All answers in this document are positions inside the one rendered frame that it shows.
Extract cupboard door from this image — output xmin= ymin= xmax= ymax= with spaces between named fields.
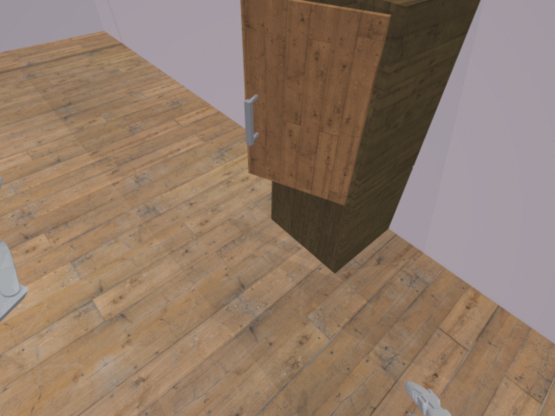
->
xmin=240 ymin=0 xmax=391 ymax=205

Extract left robot hand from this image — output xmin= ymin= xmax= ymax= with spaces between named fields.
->
xmin=0 ymin=176 xmax=28 ymax=321

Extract handle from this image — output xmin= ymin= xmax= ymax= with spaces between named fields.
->
xmin=245 ymin=94 xmax=259 ymax=146

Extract right robot hand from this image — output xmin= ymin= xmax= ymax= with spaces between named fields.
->
xmin=405 ymin=381 xmax=452 ymax=416

